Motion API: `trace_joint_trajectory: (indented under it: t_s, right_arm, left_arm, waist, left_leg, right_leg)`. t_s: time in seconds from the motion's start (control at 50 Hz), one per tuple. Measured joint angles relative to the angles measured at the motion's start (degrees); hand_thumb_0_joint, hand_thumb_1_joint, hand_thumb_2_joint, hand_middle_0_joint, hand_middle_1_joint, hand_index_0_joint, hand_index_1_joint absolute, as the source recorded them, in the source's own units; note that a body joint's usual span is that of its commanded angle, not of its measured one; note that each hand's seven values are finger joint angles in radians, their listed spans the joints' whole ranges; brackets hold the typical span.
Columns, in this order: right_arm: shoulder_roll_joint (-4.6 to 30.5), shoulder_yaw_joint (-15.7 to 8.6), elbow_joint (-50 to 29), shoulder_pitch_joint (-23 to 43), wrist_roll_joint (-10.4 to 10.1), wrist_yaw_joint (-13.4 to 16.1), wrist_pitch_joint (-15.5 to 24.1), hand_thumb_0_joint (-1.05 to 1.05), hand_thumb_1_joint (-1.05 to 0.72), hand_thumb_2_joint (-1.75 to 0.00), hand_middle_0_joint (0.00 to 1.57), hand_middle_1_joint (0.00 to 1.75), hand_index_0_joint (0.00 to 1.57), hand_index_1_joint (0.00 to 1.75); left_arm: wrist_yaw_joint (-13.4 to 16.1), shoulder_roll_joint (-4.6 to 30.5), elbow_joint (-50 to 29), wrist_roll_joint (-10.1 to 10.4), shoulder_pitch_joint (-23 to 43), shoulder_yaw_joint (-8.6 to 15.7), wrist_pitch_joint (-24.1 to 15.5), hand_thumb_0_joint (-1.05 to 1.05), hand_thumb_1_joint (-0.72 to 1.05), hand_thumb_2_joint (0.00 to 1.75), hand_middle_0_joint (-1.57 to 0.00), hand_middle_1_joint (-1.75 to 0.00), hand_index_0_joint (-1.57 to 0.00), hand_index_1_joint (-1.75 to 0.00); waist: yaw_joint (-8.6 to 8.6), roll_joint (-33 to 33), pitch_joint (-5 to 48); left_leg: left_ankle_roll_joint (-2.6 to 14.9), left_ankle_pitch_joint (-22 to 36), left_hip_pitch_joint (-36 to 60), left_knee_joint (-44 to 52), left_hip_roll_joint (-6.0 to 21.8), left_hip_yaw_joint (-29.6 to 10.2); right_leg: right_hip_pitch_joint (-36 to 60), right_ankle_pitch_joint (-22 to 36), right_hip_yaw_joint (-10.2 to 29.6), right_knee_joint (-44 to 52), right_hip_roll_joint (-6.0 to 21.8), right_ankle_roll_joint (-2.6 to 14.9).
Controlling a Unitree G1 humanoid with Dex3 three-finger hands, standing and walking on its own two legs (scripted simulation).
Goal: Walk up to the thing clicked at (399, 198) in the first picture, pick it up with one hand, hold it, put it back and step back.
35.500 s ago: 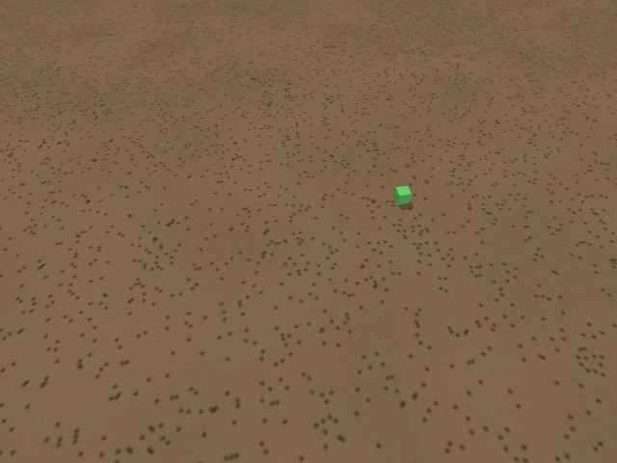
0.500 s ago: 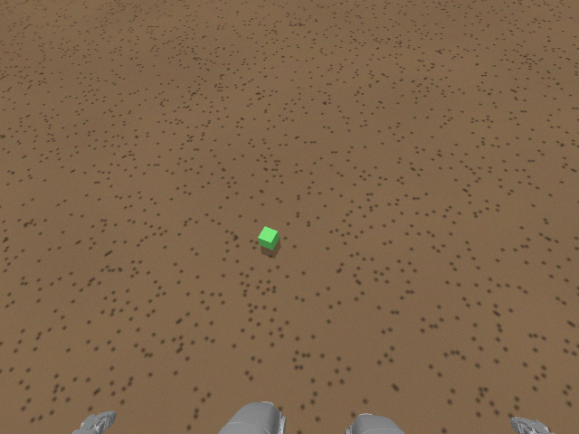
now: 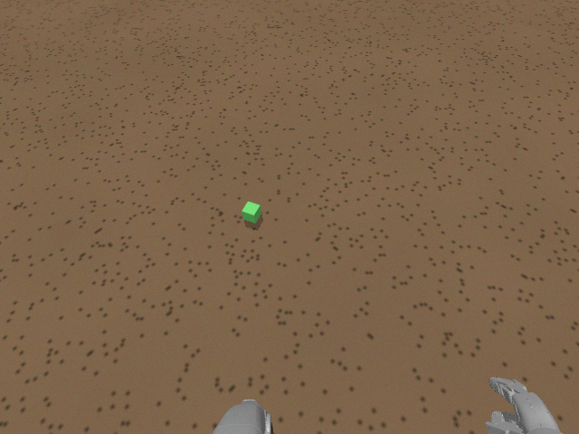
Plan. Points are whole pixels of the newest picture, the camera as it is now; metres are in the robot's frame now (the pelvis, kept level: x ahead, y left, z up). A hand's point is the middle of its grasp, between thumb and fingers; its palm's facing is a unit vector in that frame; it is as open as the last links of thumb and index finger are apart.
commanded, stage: step back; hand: left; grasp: from above
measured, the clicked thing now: (251, 212) +1.00 +0.21 -0.72
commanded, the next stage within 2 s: stand in 1.12 s
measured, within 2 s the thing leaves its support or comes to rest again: neither
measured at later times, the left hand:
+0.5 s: hand out of the picture +0.03 +0.28 -0.13, palm faces +0.06 -0.92 -0.40, open 7.4 cm
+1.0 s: hand out of the picture +0.06 +0.29 -0.14, palm faces +0.09 -0.93 -0.36, open 7.4 cm
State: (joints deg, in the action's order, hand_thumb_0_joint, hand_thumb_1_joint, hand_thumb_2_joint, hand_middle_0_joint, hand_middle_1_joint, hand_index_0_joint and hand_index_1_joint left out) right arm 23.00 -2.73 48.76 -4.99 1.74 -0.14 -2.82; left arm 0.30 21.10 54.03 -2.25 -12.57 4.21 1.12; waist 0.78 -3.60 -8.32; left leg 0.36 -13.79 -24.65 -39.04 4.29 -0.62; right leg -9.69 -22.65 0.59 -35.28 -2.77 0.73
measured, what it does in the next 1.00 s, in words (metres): steps on the spot: left foot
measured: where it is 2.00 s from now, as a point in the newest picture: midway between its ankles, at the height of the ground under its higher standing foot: outside the picture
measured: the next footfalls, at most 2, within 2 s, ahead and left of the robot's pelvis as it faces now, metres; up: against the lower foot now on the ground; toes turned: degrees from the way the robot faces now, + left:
left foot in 0.28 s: +0.06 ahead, +0.15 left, +0.00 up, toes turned +6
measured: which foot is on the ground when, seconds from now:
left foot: down 0.00-0.00, up 0.02-0.26, down 0.28-1.00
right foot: down 0.00-1.00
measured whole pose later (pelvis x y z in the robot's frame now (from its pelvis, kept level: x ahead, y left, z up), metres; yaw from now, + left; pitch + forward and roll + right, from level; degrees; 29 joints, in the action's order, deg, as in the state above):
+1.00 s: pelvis +0.01 +0.02 +0.02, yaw +5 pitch -2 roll +0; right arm 18.5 -1.0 60.8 -3.7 0.9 -0.4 0.5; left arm 0.0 21.6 60.7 -0.5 -7.3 1.9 -0.9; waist 1.3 0.2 -4.5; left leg -0.8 -15.2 -14.2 -31.6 2.0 0.8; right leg -9.5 -18.2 -1.4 -30.0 1.4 -1.0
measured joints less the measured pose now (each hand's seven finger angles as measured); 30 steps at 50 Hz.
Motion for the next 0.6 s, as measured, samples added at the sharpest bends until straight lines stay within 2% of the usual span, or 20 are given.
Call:
trace_joint_trajectory:
  t_s: [0.04, 0.08, 0.12, 0.18, 0.26, 0.3, 0.32, 0.38, 0.44, 0.5, 0.54, 0.6]
  right_arm:
    - [-0.33, -0.27, 1.52, -1.48, -0.27, 0.24, -0.83, 0.0, -0.9, -0.9, 0.2, 0.3, 0.21, 0.3]
    - [-0.1, -0.35, 2.68, -3.08, -0.64, 0.11, -0.85, 0.0, -0.9, -0.9, 0.2, 0.3, 0.21, 0.3]
    - [0.32, -0.5, 3.62, -4.85, -0.71, -0.03, -0.31, 0.0, -0.9, -0.9, 0.2, 0.3, 0.21, 0.3]
    - [0.71, -0.68, 5.42, -7.56, -0.27, -0.51, 0.13, 0.0, -0.9, -0.9, 0.2, 0.3, 0.2, 0.29]
    - [0.38, -0.76, 8.08, -9.79, 0.23, -1.12, 0.68, 0.01, -0.9, -0.9, 0.2, 0.3, 0.2, 0.29]
    - [-0.75, -0.94, 9.13, -9.37, 0.37, -1.07, 1.46, 0.01, -0.9, -0.9, 0.2, 0.3, 0.2, 0.29]
    - [-1.32, -0.94, 9.18, -9.2, 0.48, -1.08, 1.97, 0.01, -0.9, -0.9, 0.2, 0.3, 0.2, 0.29]
    - [-2.29, -0.68, 8.29, -9.31, 0.48, -1.41, 3.35, 0.01, -0.9, -0.9, 0.2, 0.3, 0.21, 0.3]
    - [-2.96, -0.24, 7.53, -9.24, 0.57, -1.34, 4.13, 0.01, -0.9, -0.9, 0.2, 0.3, 0.21, 0.3]
    - [-2.65, -0.1, 7.25, -8.67, 0.48, -1.39, 3.77, 0.0, -0.9, -0.9, 0.2, 0.3, 0.21, 0.3]
    - [-1.97, -0.04, 7.3, -8.21, -0.07, -1.11, 3.01, 0.0, -0.9, -0.9, 0.2, 0.3, 0.21, 0.3]
    - [-1.79, -0.05, 8.2, -7.7, -0.44, -0.21, 2.07, 0.01, -0.9, -0.9, 0.2, 0.3, 0.21, 0.3]
  left_arm:
    - [-0.35, -0.3, 0.38, -0.58, -1.52, -0.22, -0.06, 0.01, 0.9, 0.9, -0.21, -0.3, -0.21, -0.3]
    - [-0.23, -0.6, 0.77, -0.56, -2.48, -0.31, -0.15, 0.01, 0.9, 0.9, -0.21, -0.3, -0.21, -0.3]
    - [-0.16, -0.79, 1.03, -0.59, -2.8, -0.18, -0.41, 0.01, 0.9, 0.9, -0.21, -0.3, -0.21, -0.3]
    - [-0.39, -0.48, 0.65, -0.86, -2.67, 0.05, -1.1, 0.01, 0.9, 0.9, -0.21, -0.3, -0.21, -0.31]
    - [-0.78, 0.56, -0.36, -0.65, -1.7, 0.19, -1.55, 0.01, 0.9, 0.9, -0.21, -0.3, -0.21, -0.31]
    - [-0.77, 1.42, -0.36, -0.36, -1.01, 0.12, -1.16, 0.01, 0.9, 0.9, -0.21, -0.3, -0.21, -0.3]
    - [-0.75, 1.68, -0.05, -0.08, -0.95, 0.03, -0.91, 0.01, 0.9, 0.9, -0.21, -0.3, -0.21, -0.3]
    - [-0.9, 1.91, 1.67, 0.52, -0.55, -0.16, -0.17, 0.01, 0.9, 0.9, -0.21, -0.3, -0.21, -0.3]
    - [-1.18, 2.16, 2.06, 0.8, 0.02, -0.12, -0.58, 0.01, 0.9, 0.9, -0.21, -0.3, -0.21, -0.3]
    - [-1.33, 1.83, 2.09, 0.81, 0.75, 0.02, -1.7, 0.01, 0.9, 0.9, -0.21, -0.3, -0.21, -0.3]
    - [-0.95, 1.11, 2.22, 0.43, 1.42, 0.09, -2.63, 0.01, 0.9, 0.9, -0.21, -0.3, -0.21, -0.3]
    - [-0.8, 0.02, 2.12, -0.17, 1.87, -0.24, -3.3, 0.01, 0.9, 0.9, -0.21, -0.3, -0.21, -0.3]
  waist:
    - [1.24, 0.92, 1.83]
    - [1.77, 1.55, 2.72]
    - [1.56, 1.42, 3.32]
    - [1.22, 0.98, 4.21]
    - [0.87, 1.27, 4.73]
    - [1.04, 3.48, 3.69]
    - [1.13, 4.46, 3.59]
    - [0.06, 4.65, 4.61]
    - [-0.77, 4.79, 4.94]
    - [-1.27, 4.06, 4.84]
    - [-1.24, 2.41, 4.45]
    - [-0.41, 1.96, 5.03]
  left_leg:
    - [-0.65, -9.0, -1.74, -6.04, -3.81, -3.42]
    - [-0.96, -10.34, -2.75, -13.46, -6.88, -5.85]
    - [-1.33, -10.04, -2.22, -16.45, -7.71, -6.34]
    - [-1.87, -10.89, 1.55, -12.64, -6.4, -5.26]
    - [-1.59, -12.45, 8.8, 0.43, -4.45, -2.3]
    - [-1.04, -3.79, 11.6, 6.19, -5.83, -0.94]
    - [-0.83, -2.5, 12.0, 6.84, -6.4, -0.3]
    - [0.4, -3.28, 11.64, 6.45, -5.83, -0.31]
    - [0.24, -3.02, 12.11, 7.39, -4.98, -0.58]
    - [-0.81, -3.66, 11.92, 6.46, -3.87, -1.11]
    - [-1.35, -5.66, 10.93, 3.04, -2.49, -2.09]
    - [-0.57, -13.34, 7.43, -5.84, -4.36, -4.35]
  right_leg:
    - [-1.56, 0.25, 0.81, -1.15, 1.03, 0.75]
    - [-1.83, 1.28, 1.27, -0.42, 2.28, 0.81]
    - [-2.03, 2.29, 0.84, 0.48, 3.06, 0.55]
    - [-2.51, 2.74, -0.59, 0.82, 3.62, 0.49]
    - [-3.42, 2.09, -2.84, -0.53, 4.74, -0.07]
    - [-3.79, 1.4, -2.15, -2.3, 6.53, -0.8]
    - [-4.15, 1.01, -1.29, -3.08, 6.96, -0.39]
    - [-6.66, -5.55, 0.13, -9.73, 4.91, 0.83]
    - [-8.01, -6.63, -0.2, -11.33, 4.05, 1.17]
    - [-6.09, -2.79, -1.48, -3.09, 3.59, 1.02]
    - [-4.08, 5.96, -2.73, 1.87, 2.32, 0.71]
    - [-3.92, 5.04, -3.39, 1.13, 2.37, 1.02]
